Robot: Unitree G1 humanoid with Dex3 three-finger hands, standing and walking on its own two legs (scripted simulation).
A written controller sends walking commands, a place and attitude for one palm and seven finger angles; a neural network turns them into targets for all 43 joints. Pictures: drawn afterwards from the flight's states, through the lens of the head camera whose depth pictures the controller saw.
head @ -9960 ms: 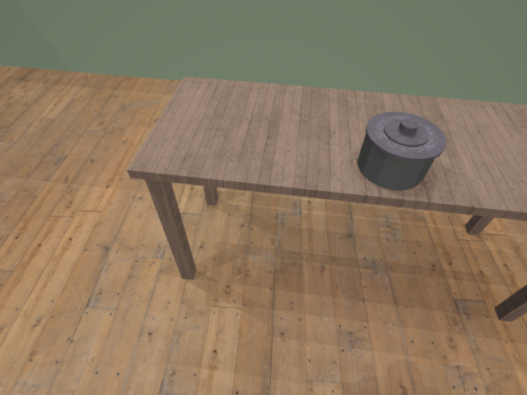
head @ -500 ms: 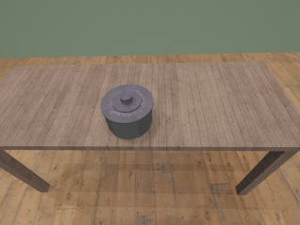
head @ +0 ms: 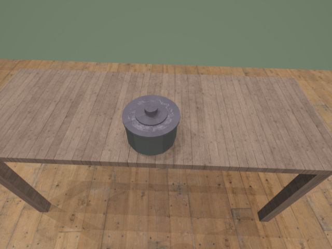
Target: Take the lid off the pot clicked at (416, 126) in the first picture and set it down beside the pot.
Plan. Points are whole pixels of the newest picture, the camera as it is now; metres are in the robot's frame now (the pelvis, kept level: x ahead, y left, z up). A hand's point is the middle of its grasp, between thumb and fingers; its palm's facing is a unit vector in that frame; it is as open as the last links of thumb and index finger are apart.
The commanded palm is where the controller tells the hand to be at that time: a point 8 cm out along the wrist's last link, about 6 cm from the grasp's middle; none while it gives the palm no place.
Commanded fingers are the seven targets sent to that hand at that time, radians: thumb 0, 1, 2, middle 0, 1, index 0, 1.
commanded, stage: look again from close up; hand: left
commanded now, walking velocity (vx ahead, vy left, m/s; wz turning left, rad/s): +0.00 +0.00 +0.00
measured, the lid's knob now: (151, 109) +0.51 +0.08 +0.02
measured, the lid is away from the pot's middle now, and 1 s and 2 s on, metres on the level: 0.00 0.00 0.00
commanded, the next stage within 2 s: shuffle to correct the standing spot in 0.72 s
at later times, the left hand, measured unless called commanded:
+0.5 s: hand out of the picture -0.04 +0.19 -0.17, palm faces +0.01 -0.98 -0.20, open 7.4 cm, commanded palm none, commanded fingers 0.00 0.90 0.90 -0.20 -0.30 -0.20 -0.30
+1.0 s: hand out of the picture -0.05 +0.18 -0.18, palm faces +0.00 -0.99 -0.16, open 7.4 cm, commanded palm none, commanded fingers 0.00 0.90 0.90 -0.20 -0.30 -0.20 -0.30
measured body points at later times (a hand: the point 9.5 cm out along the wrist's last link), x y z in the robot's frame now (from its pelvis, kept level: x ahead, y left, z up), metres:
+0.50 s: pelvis -0.01 +0.02 +0.00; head +0.00 +0.02 +0.45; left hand -0.04 +0.24 -0.16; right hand -0.02 -0.20 -0.16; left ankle +0.02 +0.11 -0.74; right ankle -0.04 -0.11 -0.74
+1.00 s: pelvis -0.01 +0.02 +0.00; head +0.00 +0.02 +0.45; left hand -0.05 +0.23 -0.16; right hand -0.04 -0.18 -0.16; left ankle +0.02 +0.11 -0.74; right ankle -0.04 -0.11 -0.74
